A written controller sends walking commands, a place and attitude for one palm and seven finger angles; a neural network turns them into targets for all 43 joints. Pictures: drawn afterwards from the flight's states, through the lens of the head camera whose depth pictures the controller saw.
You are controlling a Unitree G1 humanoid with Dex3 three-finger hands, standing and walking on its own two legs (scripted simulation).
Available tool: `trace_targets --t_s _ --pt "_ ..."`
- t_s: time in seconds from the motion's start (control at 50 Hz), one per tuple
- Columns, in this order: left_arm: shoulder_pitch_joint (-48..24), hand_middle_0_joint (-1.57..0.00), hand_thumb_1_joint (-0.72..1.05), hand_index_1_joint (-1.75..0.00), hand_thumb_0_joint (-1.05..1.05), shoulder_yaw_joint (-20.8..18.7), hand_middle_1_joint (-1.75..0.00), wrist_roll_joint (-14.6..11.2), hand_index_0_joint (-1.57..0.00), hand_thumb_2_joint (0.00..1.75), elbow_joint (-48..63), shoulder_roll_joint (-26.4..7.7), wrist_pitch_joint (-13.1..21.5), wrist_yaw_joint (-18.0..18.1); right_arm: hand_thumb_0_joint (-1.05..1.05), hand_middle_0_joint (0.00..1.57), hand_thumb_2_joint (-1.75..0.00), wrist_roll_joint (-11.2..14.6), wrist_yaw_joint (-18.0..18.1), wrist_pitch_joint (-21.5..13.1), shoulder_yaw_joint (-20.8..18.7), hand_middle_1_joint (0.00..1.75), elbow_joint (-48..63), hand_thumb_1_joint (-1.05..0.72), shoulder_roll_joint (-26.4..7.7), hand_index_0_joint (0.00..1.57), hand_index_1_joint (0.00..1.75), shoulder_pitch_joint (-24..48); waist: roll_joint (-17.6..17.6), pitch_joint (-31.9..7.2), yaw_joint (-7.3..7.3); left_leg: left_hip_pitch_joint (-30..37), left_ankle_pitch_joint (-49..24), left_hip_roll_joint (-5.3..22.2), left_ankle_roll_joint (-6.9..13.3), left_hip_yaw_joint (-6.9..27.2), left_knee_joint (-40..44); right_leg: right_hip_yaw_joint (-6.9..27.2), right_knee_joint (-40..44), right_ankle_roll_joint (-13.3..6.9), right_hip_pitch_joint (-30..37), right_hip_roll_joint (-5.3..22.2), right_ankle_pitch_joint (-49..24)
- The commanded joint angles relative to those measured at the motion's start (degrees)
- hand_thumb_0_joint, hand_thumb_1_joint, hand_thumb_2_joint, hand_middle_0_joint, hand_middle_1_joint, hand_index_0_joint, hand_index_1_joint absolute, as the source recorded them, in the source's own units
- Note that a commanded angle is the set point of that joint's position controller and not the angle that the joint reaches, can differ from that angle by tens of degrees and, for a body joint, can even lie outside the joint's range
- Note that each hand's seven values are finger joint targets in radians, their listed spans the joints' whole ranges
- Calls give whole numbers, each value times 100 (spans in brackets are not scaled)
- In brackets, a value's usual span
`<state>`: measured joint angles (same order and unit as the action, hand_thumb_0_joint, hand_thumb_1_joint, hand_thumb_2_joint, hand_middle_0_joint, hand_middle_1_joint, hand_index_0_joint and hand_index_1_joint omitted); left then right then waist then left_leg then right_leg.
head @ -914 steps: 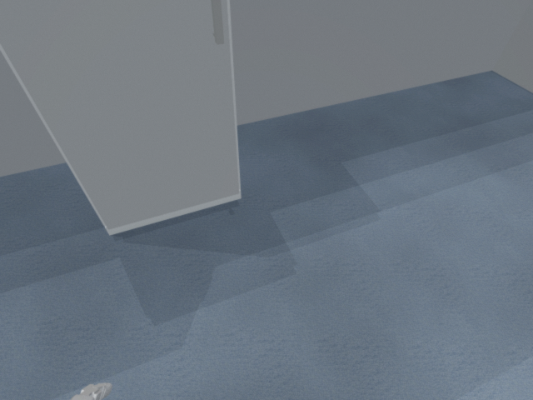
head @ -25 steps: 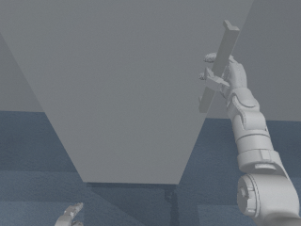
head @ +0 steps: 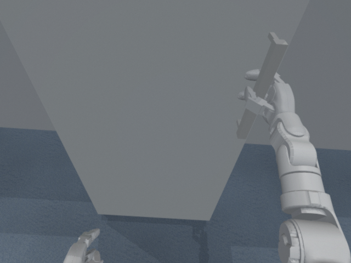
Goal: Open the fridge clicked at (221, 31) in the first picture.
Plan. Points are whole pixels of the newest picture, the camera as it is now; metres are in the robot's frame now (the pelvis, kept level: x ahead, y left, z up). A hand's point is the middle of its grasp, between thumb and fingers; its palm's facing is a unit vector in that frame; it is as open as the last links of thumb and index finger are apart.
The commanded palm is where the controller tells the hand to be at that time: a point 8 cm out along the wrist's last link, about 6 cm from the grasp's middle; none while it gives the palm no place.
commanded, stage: grip the handle and tug to test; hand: right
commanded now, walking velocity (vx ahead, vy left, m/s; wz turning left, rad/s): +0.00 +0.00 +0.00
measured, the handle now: (254, 92) +0.47 -0.13 +0.19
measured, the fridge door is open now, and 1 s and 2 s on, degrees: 0 18 34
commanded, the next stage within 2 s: pull the door a little, standing still in 0.10 s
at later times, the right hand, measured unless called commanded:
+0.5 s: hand (251, 110) +0.39 -0.11 +0.20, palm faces -0.05 +1.00 -0.01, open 5.7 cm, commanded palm +0.34 -0.16 +0.20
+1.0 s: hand (249, 169) +0.25 -0.09 +0.18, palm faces -0.05 +0.98 -0.19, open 6.9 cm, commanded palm +0.22 -0.14 +0.20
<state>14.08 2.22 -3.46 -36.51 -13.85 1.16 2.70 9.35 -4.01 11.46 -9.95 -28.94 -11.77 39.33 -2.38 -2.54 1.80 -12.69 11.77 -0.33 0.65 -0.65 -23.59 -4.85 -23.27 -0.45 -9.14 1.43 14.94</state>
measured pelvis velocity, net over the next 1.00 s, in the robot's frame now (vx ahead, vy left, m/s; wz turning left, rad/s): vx -0.04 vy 0.00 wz -0.02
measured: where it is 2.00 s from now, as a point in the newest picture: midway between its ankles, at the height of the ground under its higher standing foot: outside the picture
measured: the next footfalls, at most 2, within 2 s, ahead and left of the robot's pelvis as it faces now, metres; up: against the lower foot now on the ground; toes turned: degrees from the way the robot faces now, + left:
left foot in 1.56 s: -0.01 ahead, +0.18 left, +0.00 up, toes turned -17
right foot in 1.80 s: -0.15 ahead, +0.03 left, +0.00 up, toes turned -31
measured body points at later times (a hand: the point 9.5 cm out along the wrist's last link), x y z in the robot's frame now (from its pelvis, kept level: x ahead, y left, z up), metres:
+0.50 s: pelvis +0.02 +0.00 +0.00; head +0.01 +0.02 +0.45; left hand +0.22 +0.22 -0.08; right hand +0.38 -0.17 +0.20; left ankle +0.01 +0.11 -0.74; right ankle -0.03 -0.11 -0.74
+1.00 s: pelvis -0.04 +0.00 +0.00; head -0.04 +0.02 +0.45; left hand +0.14 +0.22 -0.09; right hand +0.24 -0.14 +0.19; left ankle +0.01 +0.11 -0.74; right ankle -0.03 -0.11 -0.74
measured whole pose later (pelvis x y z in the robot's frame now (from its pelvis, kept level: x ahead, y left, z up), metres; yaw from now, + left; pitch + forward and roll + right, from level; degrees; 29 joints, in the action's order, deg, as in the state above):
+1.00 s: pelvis -0.04 +0.00 +0.00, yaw -1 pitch -1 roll +0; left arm 7.5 1.9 -0.2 -29.8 -11.0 -8.1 4.0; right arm 3.0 4.5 0.9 4.6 19.1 -12.1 0.5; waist -2.5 1.1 2.1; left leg -14.9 8.4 0.6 0.0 -1.2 -23.9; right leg -3.8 -24.0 -0.7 -11.9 0.5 11.5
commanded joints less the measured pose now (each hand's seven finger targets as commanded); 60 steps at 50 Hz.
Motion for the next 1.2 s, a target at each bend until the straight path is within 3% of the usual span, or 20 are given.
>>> trace_targets --t_s 0.0,0.04,0.06,0.18,0.24,0.32,0.38,0.54,0.58,0.62,0.64,0.66,0.68,0.76,0.82,0.88,0.96,1.06,1.1,1.18 --pt "-699 -20 90 -30 0 -251 -30 21 -20 90 1086 -629 186 -28 0 45 -90 102 -107 -357 -334 140 2373 -90 -939 45 140 1578 344 -2216 -488 1535 -3018 23 148 -125 -146 171 -3 -129 544 -71 -2866" --pt "-756 -20 90 -30 0 -255 -30 25 -20 90 1145 -598 159 -67 0 45 -90 117 -119 -252 -239 140 2830 -90 -772 45 140 1227 316 -2245 -488 1576 -3361 25 122 -120 -178 129 -38 -131 648 -65 -3167" --pt "-755 -20 90 -30 0 -262 -30 32 -20 90 1160 -598 131 -83 0 45 -90 110 -91 -198 -413 140 3066 -90 -950 45 140 1012 335 -2308 -539 1671 -3479 27 125 -132 -206 143 -43 -110 657 -52 -3345" --pt "-926 -20 90 -30 0 -252 -30 59 -20 90 1242 -587 5 -78 0 45 -90 122 -81 282 -327 140 3790 -90 -868 45 140 547 390 -2190 -513 1678 -3781 25 89 -143 -211 127 -75 -126 731 -66 -3528" --pt "-908 -20 90 -30 0 -225 -30 45 -20 90 1014 -583 -47 10 0 45 -90 88 37 510 93 140 3361 -90 -610 45 140 1801 387 -1750 -192 1183 -3340 -7 72 -166 -76 167 -111 -147 755 -98 -3029" --pt "-951 -20 90 -30 0 -204 -30 104 -20 90 1058 -541 -83 6 0 45 -90 49 105 614 59 140 3476 -90 -544 45 140 1245 190 -2105 -355 1440 -3666 39 100 -189 -215 187 -175 -140 833 -152 -3440" --pt "-1003 -20 90 -30 0 -181 -30 126 -20 90 1117 -522 -117 -27 0 45 -90 90 38 557 81 140 3758 -90 -530 45 140 951 340 -2197 -408 1561 -3920 59 101 -187 -272 229 -199 -135 862 -143 -3655" --pt "-1355 -20 90 -30 0 -100 -30 109 -20 90 1461 -459 -236 -113 0 45 -90 225 -147 608 107 140 4936 -90 -460 45 140 -783 648 -1866 -563 1652 -3712 87 81 -205 -290 259 -103 -152 596 -102 -3251" --pt "-1439 -20 90 -30 0 -95 -30 104 -20 90 1538 -422 -269 -154 0 45 -90 222 -162 707 117 140 5473 -90 -477 45 140 -1333 406 -1862 -607 1631 -3731 92 77 -192 -321 248 -139 -146 630 -100 -3315" --pt "-1501 -20 90 -30 0 -71 -30 88 -20 90 1546 -449 -329 -155 0 45 -90 232 -133 835 -111 140 5726 -90 -765 45 140 -1713 434 -1733 -622 1586 -3492 79 77 -190 -291 256 -105 -139 517 -94 -3030" --pt "-1478 -20 90 -30 0 -59 -30 179 -20 90 1688 -478 -313 1 0 45 -90 -291 296 -240 267 140 6699 -90 -1394 45 140 233 224 -687 -123 401 -3146 409 -111 405 310 185 -470 -236 318 108 -2411" --pt "-1327 -20 90 -30 0 -115 -30 255 -20 90 1353 -431 -374 83 0 45 -90 -314 491 -530 401 140 5451 -90 -818 45 140 -964 624 -685 -80 151 -2624 499 -63 320 401 340 -605 -234 406 118 -2053" --pt "-1298 -20 90 -30 0 -131 -30 292 -20 90 1386 -427 -441 92 0 45 -90 -387 554 -701 638 140 5366 -90 -573 45 140 -1691 740 -748 -150 61 -2375 513 -47 320 448 407 -553 -210 420 155 -1928" --pt "-1285 -20 90 -30 0 -210 -30 331 -20 90 1506 -358 -644 147 0 45 -90 -514 665 -1326 779 140 6204 -90 -637 45 140 -1856 363 -1492 -60 316 -2913 471 -105 166 165 390 -423 -207 911 295 -2866" --pt "-1329 -20 90 -30 0 -210 -30 345 -20 90 1579 -323 -714 161 0 45 -90 -563 742 -1585 852 140 6477 -90 -633 45 140 -2079 89 -1698 -43 391 -2606 353 -159 50 -16 527 -234 -198 991 424 -3240" --pt "-1353 -20 90 -30 0 -203 -30 359 -20 90 1660 -235 -713 158 0 45 -90 -611 790 -1793 937 140 6610 -90 -553 45 140 -2285 343 -1599 -52 432 -2135 273 -207 9 31 589 -86 -194 748 453 -3040" --pt "-1357 -20 90 -30 0 -186 -30 376 -20 90 1636 -197 -626 156 0 45 -90 -690 864 -1995 998 140 6697 -90 -493 45 140 -2378 203 -1233 -42 387 -1047 165 -233 -24 16 792 318 -233 147 516 -2170" --pt "-1436 -20 90 -30 0 -170 -30 374 -20 90 1577 -137 -472 170 0 45 -90 -789 955 -2125 1046 140 6797 -90 -450 45 140 -2347 55 -783 -22 531 184 162 -181 91 -77 1157 881 -297 -1003 618 -147" --pt "-1453 -20 90 -30 0 -208 -30 384 -20 90 1511 -145 -405 185 0 45 -90 -851 999 -2150 1008 140 6904 -90 -507 45 140 -2367 24 -757 -15 627 447 199 -157 146 -96 1303 940 -340 -1250 663 232" --pt "-1385 -20 90 -30 0 -280 -30 341 -20 90 1421 -43 -226 170 0 45 -90 -922 1009 -2153 993 140 7190 -90 -498 45 140 -2396 339 -904 25 456 795 291 -150 239 177 1165 536 -324 -1155 538 385"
